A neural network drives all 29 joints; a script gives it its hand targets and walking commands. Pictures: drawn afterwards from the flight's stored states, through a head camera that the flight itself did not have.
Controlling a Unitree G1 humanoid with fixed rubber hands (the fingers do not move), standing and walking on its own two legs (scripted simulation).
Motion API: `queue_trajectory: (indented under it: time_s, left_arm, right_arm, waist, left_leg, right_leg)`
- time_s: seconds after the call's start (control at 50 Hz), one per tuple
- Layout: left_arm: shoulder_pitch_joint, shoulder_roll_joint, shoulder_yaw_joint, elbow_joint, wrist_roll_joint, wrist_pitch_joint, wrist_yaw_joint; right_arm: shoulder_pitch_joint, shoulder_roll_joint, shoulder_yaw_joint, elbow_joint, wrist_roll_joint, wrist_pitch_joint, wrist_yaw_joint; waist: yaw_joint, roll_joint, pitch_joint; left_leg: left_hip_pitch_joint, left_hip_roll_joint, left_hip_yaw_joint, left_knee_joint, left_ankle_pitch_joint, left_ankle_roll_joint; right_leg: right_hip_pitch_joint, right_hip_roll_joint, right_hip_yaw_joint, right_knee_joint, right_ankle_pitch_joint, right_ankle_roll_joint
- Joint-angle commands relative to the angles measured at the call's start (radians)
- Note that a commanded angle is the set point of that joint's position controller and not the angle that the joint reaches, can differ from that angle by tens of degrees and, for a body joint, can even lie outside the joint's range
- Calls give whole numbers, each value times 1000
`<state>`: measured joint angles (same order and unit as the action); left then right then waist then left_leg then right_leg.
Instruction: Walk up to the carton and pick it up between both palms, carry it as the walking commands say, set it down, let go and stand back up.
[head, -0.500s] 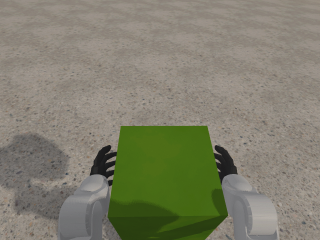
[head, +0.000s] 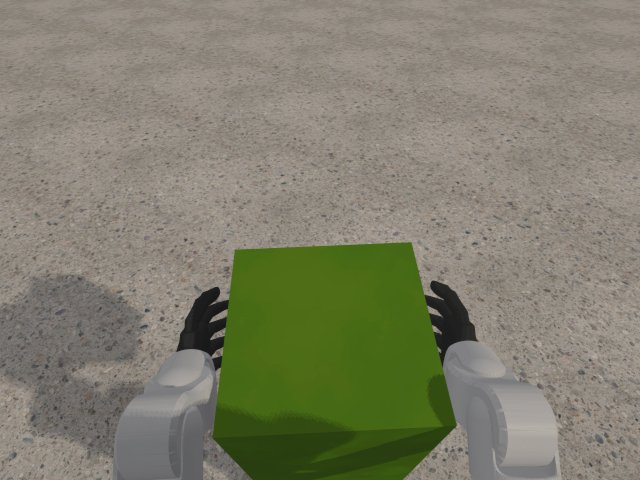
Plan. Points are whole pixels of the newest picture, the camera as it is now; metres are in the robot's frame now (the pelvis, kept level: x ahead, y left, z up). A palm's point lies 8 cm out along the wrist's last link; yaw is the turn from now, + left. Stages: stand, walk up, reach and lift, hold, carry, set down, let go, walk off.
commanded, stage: carry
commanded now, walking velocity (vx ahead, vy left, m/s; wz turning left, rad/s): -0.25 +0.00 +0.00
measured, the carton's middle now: (327, 379) +0.24 +0.00 +0.03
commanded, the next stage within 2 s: none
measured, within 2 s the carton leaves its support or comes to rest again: neither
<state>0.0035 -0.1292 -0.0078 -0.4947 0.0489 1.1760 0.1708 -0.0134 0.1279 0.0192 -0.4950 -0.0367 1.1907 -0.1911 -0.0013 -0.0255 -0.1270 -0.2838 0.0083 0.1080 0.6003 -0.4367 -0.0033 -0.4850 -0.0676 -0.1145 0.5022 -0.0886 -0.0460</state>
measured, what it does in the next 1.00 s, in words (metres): walks backwards: left foot, then right foot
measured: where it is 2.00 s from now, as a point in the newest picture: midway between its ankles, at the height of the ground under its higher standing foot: outside the picture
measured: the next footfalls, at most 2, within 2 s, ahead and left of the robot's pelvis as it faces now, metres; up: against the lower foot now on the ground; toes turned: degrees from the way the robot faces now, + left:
left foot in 0.02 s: -0.01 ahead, +0.12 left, +0.00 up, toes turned +6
right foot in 0.38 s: -0.12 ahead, -0.12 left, +0.00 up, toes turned -7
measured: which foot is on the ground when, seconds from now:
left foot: up 0.00-0.00, down 0.02-0.38, up 0.40-0.74, down 0.76-1.00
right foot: down 0.00-0.04, up 0.06-0.36, down 0.38-0.78, up 0.80-1.00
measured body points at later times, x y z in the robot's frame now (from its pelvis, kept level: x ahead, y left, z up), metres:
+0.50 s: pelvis -0.18 -0.03 +0.01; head -0.17 -0.05 +0.45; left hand +0.09 +0.09 +0.09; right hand +0.07 -0.19 +0.07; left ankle -0.14 +0.11 -0.66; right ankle -0.16 -0.11 -0.73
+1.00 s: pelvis -0.35 -0.02 +0.00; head -0.36 +0.00 +0.45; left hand -0.10 +0.14 +0.09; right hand -0.09 -0.14 +0.09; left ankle -0.32 +0.10 -0.73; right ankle -0.37 -0.13 -0.66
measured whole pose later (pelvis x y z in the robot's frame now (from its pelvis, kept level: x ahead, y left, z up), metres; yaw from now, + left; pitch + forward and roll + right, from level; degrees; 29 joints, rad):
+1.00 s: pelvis -0.35 -0.02 +0.00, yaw +2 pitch +3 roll -2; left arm -0.01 -0.13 -0.02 -0.50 0.04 1.19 0.19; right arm 0.02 0.13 0.01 -0.51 -0.04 1.17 -0.18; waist 0.02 0.00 -0.09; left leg -0.37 0.07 0.08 0.56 -0.24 0.01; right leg -0.52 0.00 -0.06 1.07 -0.43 0.03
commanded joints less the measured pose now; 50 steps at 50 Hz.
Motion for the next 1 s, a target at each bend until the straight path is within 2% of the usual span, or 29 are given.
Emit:
queue_trajectory:
  time_s: [0.0,0.02,0.04,0.06,0.08,0.1,0.14,0.18,0.28,0.32,0.34,0.36,0.38,0.4,0.42,0.44,0.5,0.56,0.66,0.7,0.72,0.74,0.76,0.78,0.8,0.82,0.84,0.88,0.98]
  left_arm:
    - [-312,-773,-528,-61,-257,-6,-126]
    - [-324,-779,-550,-84,-267,-7,-129]
    - [-402,-793,-578,-130,-286,-8,-133]
    - [-431,-815,-585,-118,-288,-7,-135]
    - [-432,-841,-589,-106,-294,-9,-139]
    - [-428,-853,-594,-95,-299,-8,-140]
    - [-415,-844,-589,-83,-293,-5,-136]
    - [-400,-841,-584,-81,-286,-3,-130]
    - [-352,-812,-545,-46,-265,8,-116]
    - [-323,-814,-523,-19,-256,5,-119]
    - [-312,-817,-512,-9,-253,1,-123]
    - [-307,-819,-504,-5,-251,-5,-129]
    - [-327,-804,-498,0,-246,-14,-135]
    - [-332,-840,-507,-35,-253,-22,-137]
    - [-336,-862,-516,-80,-257,-28,-140]
    - [-341,-864,-517,-109,-256,-35,-143]
    - [-314,-824,-498,-106,-245,-36,-143]
    - [-304,-786,-495,-105,-248,-26,-136]
    - [-284,-761,-505,-96,-257,-7,-129]
    - [-289,-772,-519,-99,-263,-5,-127]
    - [-291,-775,-524,-99,-267,-5,-126]
    - [-301,-776,-527,-92,-267,-6,-125]
    - [-308,-777,-533,-82,-267,-8,-123]
    - [-361,-788,-579,-141,-296,-6,-133]
    - [-421,-812,-594,-161,-301,-10,-133]
    - [-417,-834,-595,-141,-300,-10,-135]
    - [-413,-850,-596,-125,-303,-11,-139]
    - [-396,-843,-598,-106,-299,-8,-136]
    - [-367,-833,-579,-110,-287,4,-121]
  right_arm:
    - [-293,799,525,-37,246,-13,134]
    - [-289,799,512,-38,244,-20,140]
    - [-314,813,505,-55,249,-28,146]
    - [-327,823,504,-64,251,-28,150]
    - [-332,831,507,-72,249,-29,154]
    - [-330,829,506,-71,248,-31,157]
    - [-311,817,495,-63,239,-30,157]
    - [-304,812,491,-70,238,-30,156]
    - [-277,788,488,-64,234,-25,145]
    - [-285,788,504,-66,237,-27,143]
    - [-294,788,514,-67,240,-30,143]
    - [-310,795,521,-73,244,-34,140]
    - [-322,795,539,-100,240,-33,140]
    - [-395,819,559,-138,265,-39,143]
    - [-405,873,584,-139,285,-44,148]
    - [-422,898,602,-141,302,-47,152]
    - [-391,875,608,-124,303,-43,149]
    - [-360,838,592,-127,287,-30,131]
    - [-303,804,555,-93,260,-10,116]
    - [-283,806,539,-76,253,-9,118]
    - [-280,809,532,-69,250,-11,121]
    - [-286,810,526,-62,250,-13,125]
    - [-284,806,520,-56,250,-14,131]
    - [-283,814,496,-50,244,-28,135]
    - [-326,833,507,-88,258,-33,143]
    - [-324,836,507,-92,256,-31,148]
    - [-322,839,510,-89,252,-32,151]
    - [-301,819,499,-75,241,-33,152]
    - [-300,805,488,-94,242,-27,147]
  waist:
    - [9,-45,-203]
    - [-3,151,-174]
    - [-16,275,-82]
    - [-22,244,-50]
    - [-17,168,-29]
    - [-12,153,-20]
    - [-6,170,-43]
    - [-2,181,-77]
    - [-11,289,-152]
    - [-1,242,-187]
    - [1,190,-203]
    - [0,76,-208]
    - [-6,-224,-179]
    - [2,-291,-158]
    - [4,-170,-140]
    - [6,-99,-133]
    - [5,-114,-131]
    - [8,-136,-130]
    - [17,-180,-165]
    - [6,-167,-190]
    - [2,-145,-207]
    - [7,-96,-212]
    - [9,-2,-199]
    - [-8,258,-115]
    - [-17,280,-57]
    - [-19,213,-54]
    - [-14,157,-40]
    - [-8,166,-54]
    - [-4,248,-116]
  left_leg:
    - [162,92,-69,-268,89,14]
    - [146,282,-306,-322,88,78]
    - [11,407,-372,-337,263,156]
    - [-65,431,-362,-326,372,198]
    - [-115,385,-294,-310,368,181]
    - [-133,332,-230,-296,318,154]
    - [-83,277,-168,-239,400,130]
    - [-25,268,-168,-213,446,121]
    - [68,302,-258,-209,561,135]
    - [70,285,-240,-158,596,114]
    - [22,254,-215,-114,576,81]
    - [-93,208,-181,-30,432,41]
    - [-329,85,-62,93,126,-21]
    - [-342,40,-36,342,-202,-28]
    - [-311,30,-97,485,-176,-20]
    - [-304,18,-114,563,-110,-14]
    - [-309,18,-95,623,22,-33]
    - [-278,19,-47,450,-24,-39]
    - [-117,-7,-9,123,-89,-7]
    - [-14,-12,27,-87,-6,7]
    - [72,0,48,-219,79,9]
    - [156,57,-14,-276,100,15]
    - [220,164,-126,-299,116,27]
    - [110,341,-334,-326,206,120]
    - [10,420,-334,-324,420,184]
    - [-28,406,-299,-294,515,203]
    - [-56,357,-225,-268,536,182]
    - [-18,293,-151,-202,613,153]
    - [74,291,-203,-194,611,136]
  right_leg:
    - [125,-147,193,-90,-125,12]
    - [-21,-56,103,29,-219,76]
    - [-86,6,5,244,-361,90]
    - [-92,32,29,494,-445,87]
    - [-84,41,87,638,-414,76]
    - [-102,51,102,723,-356,68]
    - [-134,71,94,781,-302,64]
    - [-121,71,62,681,-326,75]
    - [18,73,-2,242,-380,62]
    - [127,71,-37,-31,-236,60]
    - [219,29,0,-145,-157,59]
    - [328,-66,120,-210,-113,52]
    - [405,-332,384,-163,342,-45]
    - [312,-408,394,-131,541,-132]
    - [266,-354,321,-120,509,-134]
    - [229,-302,249,-123,369,-114]
    - [240,-197,165,-126,118,-71]
    - [276,-202,211,-143,85,-86]
    - [292,-242,279,-186,90,-106]
    - [287,-223,255,-172,61,-79]
    - [263,-200,224,-164,27,-43]
    - [196,-168,197,-128,-31,-2]
    - [93,-125,163,-54,-82,34]
    - [-51,-18,28,78,-236,87]
    - [-66,7,-14,351,-402,92]
    - [-70,26,50,554,-430,87]
    - [-70,35,91,666,-389,77]
    - [-120,58,105,756,-322,66]
    - [-49,64,23,444,-387,77]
